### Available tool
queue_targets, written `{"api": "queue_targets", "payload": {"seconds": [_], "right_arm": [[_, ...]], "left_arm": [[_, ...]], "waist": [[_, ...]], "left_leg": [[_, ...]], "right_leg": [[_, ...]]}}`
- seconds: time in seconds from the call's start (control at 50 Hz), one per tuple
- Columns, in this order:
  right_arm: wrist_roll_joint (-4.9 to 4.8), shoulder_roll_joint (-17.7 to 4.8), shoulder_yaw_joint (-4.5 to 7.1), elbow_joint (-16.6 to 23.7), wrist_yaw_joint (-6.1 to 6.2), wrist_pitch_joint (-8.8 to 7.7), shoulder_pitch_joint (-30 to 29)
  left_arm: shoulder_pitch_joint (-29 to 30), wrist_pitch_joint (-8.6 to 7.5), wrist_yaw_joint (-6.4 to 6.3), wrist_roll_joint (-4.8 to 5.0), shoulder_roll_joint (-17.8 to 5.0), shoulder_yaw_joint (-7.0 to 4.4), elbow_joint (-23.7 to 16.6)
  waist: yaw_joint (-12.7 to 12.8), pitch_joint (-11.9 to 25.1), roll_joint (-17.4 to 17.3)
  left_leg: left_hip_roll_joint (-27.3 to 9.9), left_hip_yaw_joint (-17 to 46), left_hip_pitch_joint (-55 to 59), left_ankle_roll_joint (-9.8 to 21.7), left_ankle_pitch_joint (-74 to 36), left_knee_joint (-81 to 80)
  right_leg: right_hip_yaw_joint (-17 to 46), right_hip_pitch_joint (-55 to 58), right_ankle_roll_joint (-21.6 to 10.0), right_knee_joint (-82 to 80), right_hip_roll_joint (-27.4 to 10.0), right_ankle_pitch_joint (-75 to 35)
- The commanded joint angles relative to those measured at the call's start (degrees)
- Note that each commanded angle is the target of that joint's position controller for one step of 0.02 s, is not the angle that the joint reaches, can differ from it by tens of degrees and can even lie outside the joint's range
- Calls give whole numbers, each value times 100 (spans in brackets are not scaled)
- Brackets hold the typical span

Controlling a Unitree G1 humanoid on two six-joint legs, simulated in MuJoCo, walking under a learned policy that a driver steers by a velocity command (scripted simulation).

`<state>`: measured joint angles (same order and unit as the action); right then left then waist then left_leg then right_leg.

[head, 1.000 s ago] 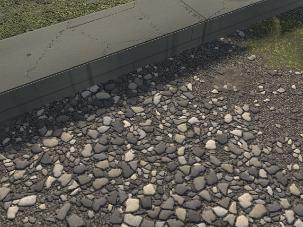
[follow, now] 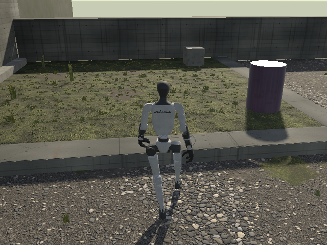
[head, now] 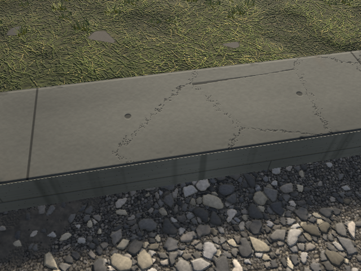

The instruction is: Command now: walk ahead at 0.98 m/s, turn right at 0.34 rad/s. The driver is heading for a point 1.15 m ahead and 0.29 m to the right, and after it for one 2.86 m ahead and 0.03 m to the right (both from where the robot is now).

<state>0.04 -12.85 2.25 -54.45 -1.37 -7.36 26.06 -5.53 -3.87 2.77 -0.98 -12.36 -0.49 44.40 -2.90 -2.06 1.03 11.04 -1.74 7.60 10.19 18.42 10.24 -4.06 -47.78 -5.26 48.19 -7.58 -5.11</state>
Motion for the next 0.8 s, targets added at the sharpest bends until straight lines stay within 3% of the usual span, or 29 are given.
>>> {"api": "queue_targets", "payload": {"seconds": [0.02,0.08,0.12,0.14,0.16,0.18,0.2,0.22,0.24,0.26,0.3,0.34,0.38,0.4,0.42,0.46,0.48,0.5,0.52,0.54,0.56,0.58,0.6,0.62,0.64,0.7,0.74,0.78,0.8], "right_arm": [[48,-654,43,87,124,-135,405],[138,-1018,99,181,407,-90,119],[272,-1254,172,359,567,60,-502],[239,-1535,291,556,583,140,-1379],[326,-786,108,858,404,41,-2033],[114,-18,-128,1322,306,-67,-1479],[67,-275,-211,1598,205,-185,-1115],[223,-644,-192,1498,128,-257,-1290],[330,-687,-175,1465,89,-229,-1337],[475,-613,-216,1538,62,-116,-1400],[525,-541,-294,1702,18,145,-1650],[397,-567,-342,2012,5,186,-2281],[224,-359,-443,2180,-8,175,-2809],[168,-324,-451,2207,13,168,-2930],[86,-272,-462,2150,57,172,-2712],[123,-555,-376,2162,156,128,-2489],[178,-727,-300,2110,219,81,-2235],[229,-956,-208,2028,310,73,-1591],[286,-1374,0,1695,414,82,-291],[357,-1682,178,1230,501,84,1232],[572,-2047,197,1257,475,78,621],[545,-1617,248,1411,391,90,-236],[444,-875,133,1436,307,79,-580],[422,-474,40,1246,213,65,-547],[424,-358,5,987,188,16,-366],[213,-282,-6,420,103,-138,-169],[235,-446,24,370,112,-162,-477],[256,-533,43,118,174,-171,-8],[292,-636,67,-19,213,-196,310]], "left_arm": [[558,-80,64,102,-272,3,-316],[-54,-59,54,68,-711,-125,-17],[-1966,30,6,60,-1178,-346,565],[-3437,65,-53,89,-1407,-512,913],[-3630,134,-120,143,-1280,-508,1251],[-2781,91,-135,-5,-1323,-498,1035],[-2368,107,-161,-59,-1291,-525,821],[-2008,112,-176,-67,-958,-507,679],[-1701,95,-181,-46,-848,-470,644],[-1615,14,-216,-13,-914,-461,637],[-1484,-144,-217,46,-971,-426,618],[-1510,-257,-200,52,-1167,-490,521],[-1611,-276,-162,129,-1238,-551,504],[-1750,-273,-123,168,-1318,-592,518],[-1862,-244,-104,110,-1234,-594,543],[-1783,-215,-153,60,-1234,-618,396],[-1700,-230,-174,56,-1302,-640,348],[-1585,-230,-154,110,-1579,-707,323],[-1187,-245,-126,126,-1467,-698,181],[-183,-371,-206,-9,-777,-479,-153],[-924,-427,-215,254,113,-207,-570],[-1398,-289,-270,143,-242,-171,-444],[-1062,-162,-253,-20,-432,-191,-330],[-651,-123,-180,-137,-376,-172,-501],[-354,-105,-116,-218,-249,-138,-738],[485,28,-106,-207,119,48,-1528],[856,89,-181,-203,-37,82,-1951],[1100,117,-197,-266,0,144,-2135],[1545,105,-232,-293,9,150,-2318]], "waist": [[-49,-457,-333],[510,164,-734],[1565,897,-816],[2561,1138,-606],[2200,794,800],[1007,1009,1392],[823,1517,971],[667,761,-361],[318,172,-876],[83,-140,-928],[-111,-588,-931],[59,-694,-564],[360,-540,-200],[551,-356,-66],[589,27,330],[469,364,425],[295,654,357],[-192,1191,226],[-829,1859,-285],[-1575,1805,-537],[-374,1695,-1909],[23,1615,-1580],[-27,1088,-741],[-26,515,-276],[87,340,-312],[411,-172,-754],[673,-232,-725],[594,-34,-914],[430,-189,-832]], "left_leg": [[-1382,-286,-929,-967,-6365,-524],[-1793,-624,56,-1224,-8739,547],[-1963,-665,-307,-1306,-9466,3050],[-1624,-792,-1201,-1283,-8252,5881],[-584,-552,-3645,-1015,-632,8376],[-528,337,-5735,-1078,1104,9546],[-819,1156,-6241,-1006,782,9135],[-1134,1130,-6071,-850,115,8338],[-1275,908,-5671,-839,-80,7752],[-1413,920,-5362,-958,-30,7348],[-1708,634,-4620,-1173,-178,6126],[-1739,311,-3855,-1343,-893,4689],[-1547,71,-3013,-1334,-1899,3246],[-1385,-6,-2820,-1299,-2315,2869],[-1278,16,-2652,-1251,-2336,2969],[-1131,159,-2748,-1088,-1631,2676],[-983,190,-2282,-1022,-1370,2427],[-989,443,-1241,-923,-699,1859],[-1494,801,423,-805,-144,1876],[-2279,1120,1353,-802,-86,1924],[-3842,4401,1652,-220,-806,727],[-4038,5348,1302,364,461,559],[-3640,4471,651,348,1019,607],[-3241,3542,-102,203,502,508],[-3011,2896,-435,11,-360,527],[-2759,1443,-1275,-296,-2115,268],[-2586,589,-1843,-505,-3076,-242],[-2521,175,-1161,-428,-4148,-535],[-2697,133,-479,-316,-4568,-733]], "right_leg": [[-630,1440,-309,-946,794,-794],[-847,2298,-384,-1348,1371,-561],[-666,4049,-576,-1326,1580,32],[-19,5151,-1131,-1932,1065,19],[472,6222,-1209,-1246,692,448],[2698,6999,-1943,-1097,-39,208],[4660,7142,-2411,-2789,-844,2826],[4689,5974,-2090,-3587,-768,3774],[4255,4802,-1799,-3829,-528,3547],[3992,3973,-1701,-3896,-296,3164],[3155,2450,-1517,-4185,231,2743],[2565,1727,-1414,-4281,588,1439],[2077,1694,-1054,-4071,968,354],[2070,2028,-924,-3913,987,-167],[2073,2543,-877,-3593,855,-545],[2301,3536,-725,-2716,793,-1766],[2360,3766,-597,-2085,845,-2619],[2519,3717,-465,-1196,751,-2243],[2181,2950,-320,337,1114,-1479],[1728,1768,-310,2218,1329,748],[1308,41,-135,3268,1729,3286],[1117,-615,-233,3878,1051,2938],[1010,-670,-219,4086,738,2481],[966,-727,-171,4279,753,2365],[1094,-890,-176,4541,777,2423],[1164,-1759,-249,5095,909,3211],[1073,-1439,-299,4289,903,3135],[529,-1677,-282,4467,752,3183],[390,-2439,-300,4894,655,3660]]}}
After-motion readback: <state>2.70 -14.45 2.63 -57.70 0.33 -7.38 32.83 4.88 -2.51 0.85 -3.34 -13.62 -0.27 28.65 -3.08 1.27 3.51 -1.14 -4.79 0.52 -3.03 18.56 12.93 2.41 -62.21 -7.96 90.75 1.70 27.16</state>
